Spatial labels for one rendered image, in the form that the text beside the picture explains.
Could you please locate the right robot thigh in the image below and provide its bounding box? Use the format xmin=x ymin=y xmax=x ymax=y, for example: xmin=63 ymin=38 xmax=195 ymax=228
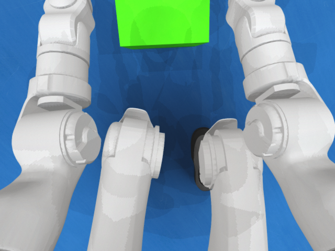
xmin=198 ymin=128 xmax=268 ymax=251

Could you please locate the left robot forearm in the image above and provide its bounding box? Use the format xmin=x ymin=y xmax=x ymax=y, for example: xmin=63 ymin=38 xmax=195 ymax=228
xmin=12 ymin=0 xmax=95 ymax=148

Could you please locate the right robot foot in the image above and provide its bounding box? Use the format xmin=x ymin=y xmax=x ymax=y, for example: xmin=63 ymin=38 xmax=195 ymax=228
xmin=191 ymin=127 xmax=212 ymax=191

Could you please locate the right robot upper arm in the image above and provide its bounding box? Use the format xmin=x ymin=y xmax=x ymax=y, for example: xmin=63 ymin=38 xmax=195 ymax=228
xmin=243 ymin=97 xmax=335 ymax=251

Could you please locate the left robot upper arm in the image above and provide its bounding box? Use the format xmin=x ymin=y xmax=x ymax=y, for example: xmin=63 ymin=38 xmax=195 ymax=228
xmin=0 ymin=109 xmax=101 ymax=251

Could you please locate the carton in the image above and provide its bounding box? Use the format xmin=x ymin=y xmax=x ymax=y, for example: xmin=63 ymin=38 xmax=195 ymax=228
xmin=115 ymin=0 xmax=210 ymax=49

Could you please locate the right robot forearm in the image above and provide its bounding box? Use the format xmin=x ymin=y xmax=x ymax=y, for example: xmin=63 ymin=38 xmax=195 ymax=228
xmin=226 ymin=0 xmax=326 ymax=105

